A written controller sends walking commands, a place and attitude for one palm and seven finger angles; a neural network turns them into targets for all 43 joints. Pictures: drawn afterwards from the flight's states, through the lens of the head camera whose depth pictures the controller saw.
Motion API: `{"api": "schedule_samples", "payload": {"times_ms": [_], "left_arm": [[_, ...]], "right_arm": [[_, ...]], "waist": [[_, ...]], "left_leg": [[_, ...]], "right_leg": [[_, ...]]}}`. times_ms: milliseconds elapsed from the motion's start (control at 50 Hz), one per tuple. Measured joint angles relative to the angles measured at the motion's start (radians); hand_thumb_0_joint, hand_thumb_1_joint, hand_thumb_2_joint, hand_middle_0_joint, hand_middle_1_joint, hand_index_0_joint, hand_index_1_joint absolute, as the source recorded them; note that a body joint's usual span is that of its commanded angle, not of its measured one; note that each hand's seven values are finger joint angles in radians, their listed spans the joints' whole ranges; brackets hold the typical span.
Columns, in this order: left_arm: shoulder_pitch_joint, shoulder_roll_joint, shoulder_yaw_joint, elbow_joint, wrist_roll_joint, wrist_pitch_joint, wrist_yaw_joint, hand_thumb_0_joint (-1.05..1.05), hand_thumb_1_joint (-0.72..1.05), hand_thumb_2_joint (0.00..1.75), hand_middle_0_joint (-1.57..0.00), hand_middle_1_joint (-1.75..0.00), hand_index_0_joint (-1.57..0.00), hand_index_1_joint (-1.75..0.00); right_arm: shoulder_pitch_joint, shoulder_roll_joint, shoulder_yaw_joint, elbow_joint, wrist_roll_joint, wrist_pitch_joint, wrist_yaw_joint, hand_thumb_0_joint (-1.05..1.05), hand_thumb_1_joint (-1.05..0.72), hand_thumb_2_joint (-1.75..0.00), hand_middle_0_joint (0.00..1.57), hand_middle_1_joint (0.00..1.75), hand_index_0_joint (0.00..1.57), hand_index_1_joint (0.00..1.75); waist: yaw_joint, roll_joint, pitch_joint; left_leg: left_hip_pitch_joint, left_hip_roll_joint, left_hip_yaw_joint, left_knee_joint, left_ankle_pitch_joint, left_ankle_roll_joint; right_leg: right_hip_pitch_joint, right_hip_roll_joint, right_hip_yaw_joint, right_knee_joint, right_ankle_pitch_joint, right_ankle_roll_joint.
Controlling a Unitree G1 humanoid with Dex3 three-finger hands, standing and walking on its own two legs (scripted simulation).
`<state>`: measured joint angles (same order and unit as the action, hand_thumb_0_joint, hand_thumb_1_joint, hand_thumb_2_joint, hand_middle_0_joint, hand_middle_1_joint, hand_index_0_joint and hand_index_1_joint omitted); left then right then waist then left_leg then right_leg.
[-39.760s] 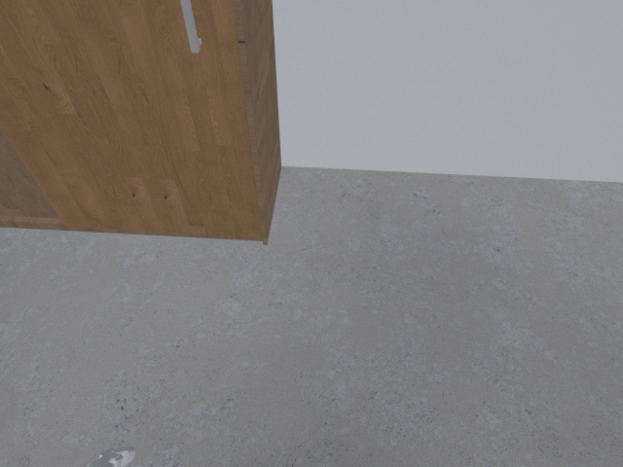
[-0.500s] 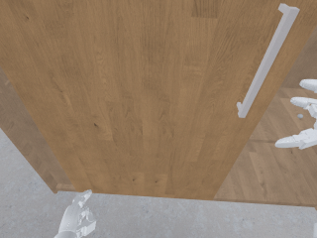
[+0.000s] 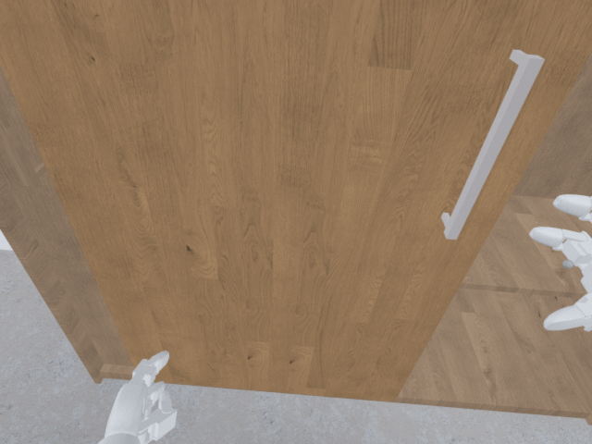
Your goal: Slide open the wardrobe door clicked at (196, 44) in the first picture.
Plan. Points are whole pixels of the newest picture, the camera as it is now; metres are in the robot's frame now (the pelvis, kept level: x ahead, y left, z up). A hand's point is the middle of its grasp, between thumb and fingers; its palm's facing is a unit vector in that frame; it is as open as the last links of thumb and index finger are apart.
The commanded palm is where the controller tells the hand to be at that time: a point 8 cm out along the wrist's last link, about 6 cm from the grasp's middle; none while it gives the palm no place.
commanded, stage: draw the hand back to the body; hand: right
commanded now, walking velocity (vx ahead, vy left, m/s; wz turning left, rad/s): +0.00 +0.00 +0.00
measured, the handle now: (480, 156) +0.49 -0.27 +0.22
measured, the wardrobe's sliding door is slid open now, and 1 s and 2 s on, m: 0.68 0.68 0.68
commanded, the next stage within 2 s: step back with the hand held close in 1.24 s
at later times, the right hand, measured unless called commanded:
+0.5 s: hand (579, 319) +0.22 -0.28 +0.18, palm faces +0.49 +0.82 -0.29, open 12.4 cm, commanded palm +0.17 -0.31 +0.18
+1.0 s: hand (565, 335) +0.20 -0.27 +0.17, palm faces +0.44 +0.82 -0.36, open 7.8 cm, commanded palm +0.16 -0.31 +0.18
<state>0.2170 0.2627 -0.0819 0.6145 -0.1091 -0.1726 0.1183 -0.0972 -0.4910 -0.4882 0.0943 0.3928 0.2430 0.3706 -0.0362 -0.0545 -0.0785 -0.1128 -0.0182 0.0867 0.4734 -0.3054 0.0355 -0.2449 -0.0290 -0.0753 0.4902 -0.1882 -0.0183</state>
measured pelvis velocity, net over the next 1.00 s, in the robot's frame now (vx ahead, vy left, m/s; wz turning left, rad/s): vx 0.02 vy -0.01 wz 0.00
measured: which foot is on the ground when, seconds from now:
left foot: down 0.00-1.00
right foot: down 0.00-1.00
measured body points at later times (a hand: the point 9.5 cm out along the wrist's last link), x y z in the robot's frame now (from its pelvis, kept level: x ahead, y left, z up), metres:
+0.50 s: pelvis +0.00 -0.01 +0.00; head -0.03 +0.01 +0.45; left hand +0.18 +0.21 -0.08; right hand +0.18 -0.32 +0.19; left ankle -0.03 +0.09 -0.74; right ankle +0.05 -0.11 -0.74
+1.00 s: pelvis +0.02 -0.01 +0.01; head -0.01 +0.01 +0.45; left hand +0.22 +0.21 -0.07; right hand +0.17 -0.31 +0.19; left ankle -0.03 +0.09 -0.74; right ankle +0.05 -0.11 -0.74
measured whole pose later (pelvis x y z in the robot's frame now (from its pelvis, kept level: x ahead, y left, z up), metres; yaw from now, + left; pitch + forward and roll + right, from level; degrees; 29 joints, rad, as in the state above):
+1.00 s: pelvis +0.02 -0.01 +0.01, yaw +0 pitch -5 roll +0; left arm 0.18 0.23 -0.02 0.64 -0.01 -0.09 0.08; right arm 0.48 -0.35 -0.32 -0.42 0.10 -0.05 -0.10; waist -0.08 -0.05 -0.01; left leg 0.00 0.00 0.08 0.37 -0.29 0.02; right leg -0.14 0.00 -0.08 0.41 -0.19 -0.03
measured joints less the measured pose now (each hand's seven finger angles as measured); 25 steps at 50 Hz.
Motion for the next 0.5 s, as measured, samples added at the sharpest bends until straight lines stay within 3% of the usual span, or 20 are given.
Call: {"api": "schedule_samples", "payload": {"times_ms": [100,180,240,320,400,500], "left_arm": [[0.000,0.006,0.005,-0.011,-0.003,0.001,-0.003,0.02,0.90,0.90,-0.20,-0.30,-0.20,-0.30],[-0.008,0.007,0.003,-0.002,0.005,-0.016,0.010,0.02,0.90,0.90,-0.20,-0.30,-0.20,-0.30],[-0.028,0.000,0.006,0.014,0.045,-0.037,-0.003,0.02,0.90,0.90,-0.20,-0.30,-0.20,-0.30],[-0.042,-0.012,0.015,0.026,0.070,-0.034,-0.022,0.02,0.90,0.90,-0.20,-0.30,-0.20,-0.30],[-0.027,-0.023,0.024,0.049,0.082,-0.015,-0.032,0.02,0.90,0.90,-0.20,-0.30,-0.21,-0.30],[-0.006,-0.028,0.032,0.078,0.090,0.010,-0.033,0.02,0.90,0.90,-0.20,-0.30,-0.21,-0.30]], "right_arm": [[0.073,0.023,0.004,-0.058,-0.031,0.047,-0.037,-0.01,0.55,-0.20,0.25,1.15,0.25,1.15],[0.111,0.057,0.038,-0.134,-0.037,0.025,-0.049,-0.01,0.52,-0.22,0.25,1.13,0.25,1.13],[0.157,0.064,0.084,-0.207,-0.135,-0.086,-0.199,-0.01,0.47,-0.24,0.25,1.09,0.25,1.10],[0.234,0.097,0.100,-0.277,-0.210,-0.204,-0.358,-0.01,0.36,-0.30,0.25,1.03,0.25,1.03],[0.319,0.123,0.118,-0.332,-0.247,-0.272,-0.429,-0.01,0.24,-0.36,0.24,0.96,0.24,0.96],[0.380,0.143,0.148,-0.372,-0.277,-0.308,-0.468,-0.01,0.07,-0.44,0.24,0.86,0.24,0.86]], "waist": [[-0.017,0.001,0.008],[-0.031,0.001,0.030],[-0.028,-0.003,0.052],[-0.026,-0.005,0.078],[-0.034,-0.003,0.084],[-0.040,-0.003,0.083]], "left_leg": [[0.006,-0.002,0.005,0.006,-0.002,0.001],[0.018,0.000,0.018,0.002,0.001,0.001],[0.024,-0.004,0.023,-0.017,0.014,0.003],[0.017,0.000,0.017,-0.032,0.029,0.000],[0.027,0.007,0.006,-0.045,0.031,-0.006],[0.059,0.016,-0.001,-0.061,0.025,-0.012]], "right_leg": [[0.001,-0.002,0.005,0.011,-0.003,0.001],[0.006,0.002,0.018,0.013,0.002,-0.002],[0.005,0.000,0.024,0.006,0.010,0.000],[0.007,0.005,0.017,-0.022,0.028,-0.003],[0.025,0.012,0.006,-0.047,0.033,-0.008],[0.060,0.021,-0.001,-0.064,0.025,-0.013]]}}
